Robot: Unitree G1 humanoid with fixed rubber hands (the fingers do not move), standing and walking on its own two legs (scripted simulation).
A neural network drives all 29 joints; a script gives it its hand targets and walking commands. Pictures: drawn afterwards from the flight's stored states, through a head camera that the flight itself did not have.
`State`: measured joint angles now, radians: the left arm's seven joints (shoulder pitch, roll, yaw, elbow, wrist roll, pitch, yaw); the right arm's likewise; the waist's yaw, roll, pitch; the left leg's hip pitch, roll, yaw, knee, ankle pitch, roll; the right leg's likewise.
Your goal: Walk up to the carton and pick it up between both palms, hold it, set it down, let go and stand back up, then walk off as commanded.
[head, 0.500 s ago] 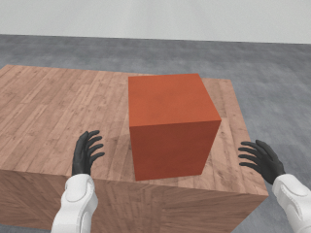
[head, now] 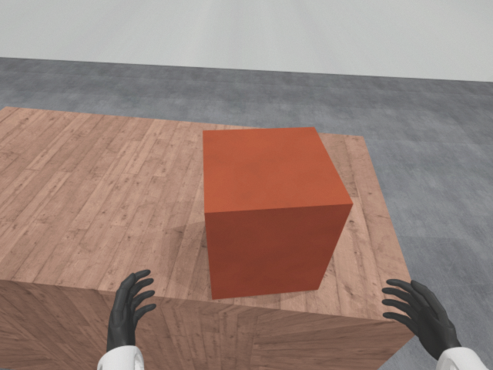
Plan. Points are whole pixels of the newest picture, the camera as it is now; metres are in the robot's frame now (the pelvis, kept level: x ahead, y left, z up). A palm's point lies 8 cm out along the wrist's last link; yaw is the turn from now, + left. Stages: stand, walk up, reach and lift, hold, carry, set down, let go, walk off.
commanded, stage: set down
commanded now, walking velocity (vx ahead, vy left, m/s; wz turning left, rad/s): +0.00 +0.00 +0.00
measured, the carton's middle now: (263, 213) +0.41 +0.00 +0.05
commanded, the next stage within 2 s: let go in 1.34 s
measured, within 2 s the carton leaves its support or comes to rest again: neither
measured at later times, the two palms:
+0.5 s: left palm (119, 364) +0.16 +0.21 -0.03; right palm (419, 352) +0.19 -0.24 -0.01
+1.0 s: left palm out of the picture +0.15 +0.23 -0.07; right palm (414, 352) +0.19 -0.23 -0.01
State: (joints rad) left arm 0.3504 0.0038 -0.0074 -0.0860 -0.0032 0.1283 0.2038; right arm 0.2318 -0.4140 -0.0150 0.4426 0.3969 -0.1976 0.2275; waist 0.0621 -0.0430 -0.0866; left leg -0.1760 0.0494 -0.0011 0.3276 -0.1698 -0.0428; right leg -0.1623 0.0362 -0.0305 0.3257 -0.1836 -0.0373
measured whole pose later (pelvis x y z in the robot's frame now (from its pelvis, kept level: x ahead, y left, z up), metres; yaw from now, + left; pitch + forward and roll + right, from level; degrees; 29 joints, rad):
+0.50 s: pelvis +0.00 +0.00 +0.00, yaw +0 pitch +0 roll +0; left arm 0.36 0.12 -0.01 0.12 0.00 0.12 0.12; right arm 0.27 -0.31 -0.01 0.44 0.26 -0.13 0.14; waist 0.06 -0.06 -0.05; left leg -0.14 0.05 0.00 0.33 -0.18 -0.04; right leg -0.12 0.04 -0.03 0.32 -0.19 -0.04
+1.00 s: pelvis +0.01 +0.00 +0.00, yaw +0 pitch -1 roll +0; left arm 0.31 0.19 -0.01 0.29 0.02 0.14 0.07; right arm 0.27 -0.26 -0.01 0.44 0.18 -0.15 0.06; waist 0.06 -0.09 -0.03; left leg -0.14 0.05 0.00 0.35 -0.19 -0.04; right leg -0.12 0.04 -0.03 0.32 -0.20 -0.04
